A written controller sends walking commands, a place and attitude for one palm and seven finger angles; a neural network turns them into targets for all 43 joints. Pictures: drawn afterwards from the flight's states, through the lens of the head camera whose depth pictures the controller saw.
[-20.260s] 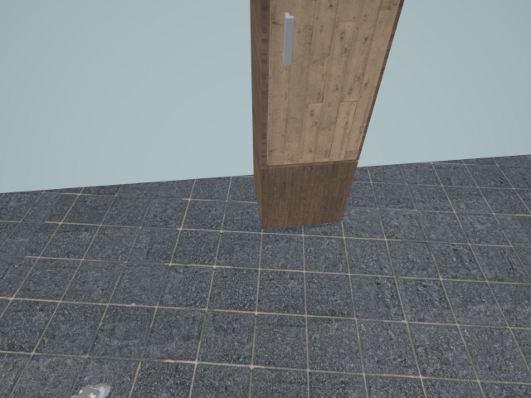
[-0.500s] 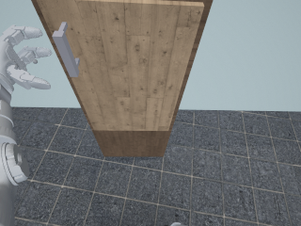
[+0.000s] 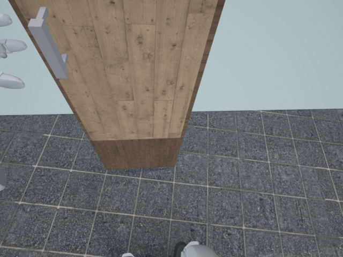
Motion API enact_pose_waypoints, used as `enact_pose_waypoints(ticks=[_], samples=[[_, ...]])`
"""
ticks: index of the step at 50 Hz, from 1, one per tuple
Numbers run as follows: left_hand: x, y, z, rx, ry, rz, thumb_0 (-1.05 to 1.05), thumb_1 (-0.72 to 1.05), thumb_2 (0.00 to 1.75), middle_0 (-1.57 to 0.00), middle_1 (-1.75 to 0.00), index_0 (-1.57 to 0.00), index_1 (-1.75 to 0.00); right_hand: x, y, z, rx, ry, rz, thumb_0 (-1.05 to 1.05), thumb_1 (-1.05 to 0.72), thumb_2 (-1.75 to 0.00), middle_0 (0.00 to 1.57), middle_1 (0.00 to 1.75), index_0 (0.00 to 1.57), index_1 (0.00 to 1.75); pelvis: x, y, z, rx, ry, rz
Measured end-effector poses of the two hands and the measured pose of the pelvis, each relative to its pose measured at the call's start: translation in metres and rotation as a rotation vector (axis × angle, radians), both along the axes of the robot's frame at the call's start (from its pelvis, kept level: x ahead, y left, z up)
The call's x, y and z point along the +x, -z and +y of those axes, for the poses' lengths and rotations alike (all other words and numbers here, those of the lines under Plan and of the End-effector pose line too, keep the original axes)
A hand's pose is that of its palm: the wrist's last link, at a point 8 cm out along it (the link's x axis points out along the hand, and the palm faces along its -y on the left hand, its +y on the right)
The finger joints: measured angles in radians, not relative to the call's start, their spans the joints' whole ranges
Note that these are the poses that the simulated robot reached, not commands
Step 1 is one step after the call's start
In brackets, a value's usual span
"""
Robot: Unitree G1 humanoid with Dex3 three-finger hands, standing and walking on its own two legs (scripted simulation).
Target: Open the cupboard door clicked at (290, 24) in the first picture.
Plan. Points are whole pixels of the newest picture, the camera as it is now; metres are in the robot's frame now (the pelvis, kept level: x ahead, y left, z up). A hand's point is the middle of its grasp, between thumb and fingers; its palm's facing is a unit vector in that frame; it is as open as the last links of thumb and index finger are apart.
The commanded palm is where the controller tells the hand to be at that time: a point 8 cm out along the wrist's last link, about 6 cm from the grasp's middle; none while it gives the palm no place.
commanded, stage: move the hooked fingers beside the handle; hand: left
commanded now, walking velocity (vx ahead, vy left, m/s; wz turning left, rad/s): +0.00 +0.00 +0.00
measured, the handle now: (53, 45) +0.52 +0.21 +0.16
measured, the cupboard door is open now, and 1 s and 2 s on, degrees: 0 0 0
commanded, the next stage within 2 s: slide the fingers in behind the handle in 0.56 s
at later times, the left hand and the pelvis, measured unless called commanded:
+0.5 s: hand (3, 61) +0.48 +0.29 +0.16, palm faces -0.03 -1.00 +0.00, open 14.0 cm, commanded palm +0.46 +0.33 +0.15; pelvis +0.02 +0.01 +0.00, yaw +0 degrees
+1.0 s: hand (23, 57) +0.49 +0.26 +0.16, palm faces -0.01 -1.00 +0.01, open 14.0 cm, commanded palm +0.47 +0.31 +0.15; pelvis +0.00 +0.00 +0.00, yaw +0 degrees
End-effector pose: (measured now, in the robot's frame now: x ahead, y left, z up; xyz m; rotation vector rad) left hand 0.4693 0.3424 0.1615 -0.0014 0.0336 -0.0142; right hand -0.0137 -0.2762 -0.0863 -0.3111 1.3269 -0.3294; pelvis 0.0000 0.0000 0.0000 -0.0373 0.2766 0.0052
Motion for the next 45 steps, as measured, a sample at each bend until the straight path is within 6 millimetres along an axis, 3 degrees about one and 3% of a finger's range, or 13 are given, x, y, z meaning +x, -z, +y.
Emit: enact_pose_waypoints(ticks=[8, 20, 30, 36, 45], samples=[[0.006, 0.009, 0.002, -0.008, 0.003, -0.011, -0.01, -0.5, 0.3, -0.29, -1.2, -0.3, -1.2, 0.014, 0.0, 0.011, 0.017, 0.001, -0.023, 0.01, -0.91, -0.9, 0.21, 0.3, 0.2, 0.3, 0.009, 0.0, 0.007, -0.004, 0.013, 0.007], [-0.003, 0.006, 0.008, -0.005, -0.003, -0.03, -0.01, -0.5, 0.3, -0.29, -1.2, -0.3, -1.2, 0.053, 0.005, 0.027, 0.067, -0.034, -0.095, 0.01, -0.91, -0.9, 0.21, 0.3, 0.2, 0.3, 0.021, -0.002, 0.014, -0.01, 0.007, -0.011], [-0.01, 0.008, -0.007, -0.027, 0.002, -0.021, -0.01, -0.5, 0.3, -0.29, -1.2, -0.3, -1.2, 0.078, 0.006, 0.025, 0.076, -0.085, -0.156, 0.01, -0.91, -0.9, 0.21, 0.3, 0.2, 0.3, 0.019, -0.002, 0.011, -0.006, -0.007, -0.033], [-0.01, 0.005, -0.013, 0.009, -0.015, -0.023, -0.01, -0.5, 0.3, -0.3, -1.2, -0.3, -1.2, 0.074, 0.006, 0.019, 0.069, -0.085, -0.166, 0.0, -0.91, -0.9, 0.21, 0.3, 0.2, 0.3, 0.014, -0.002, 0.007, -0.001, -0.007, -0.038], [-0.004, 0.005, -0.026, 0.005, 0.001, -0.003, -0.01, -0.5, 0.3, -0.29, -1.2, -0.3, -1.2, 0.046, 0.007, 0.007, 0.049, -0.059, -0.11, 0.01, -0.91, -0.9, 0.21, 0.3, 0.2, 0.3, 0.006, -0.002, -0.001, 0.004, -0.007, -0.032]])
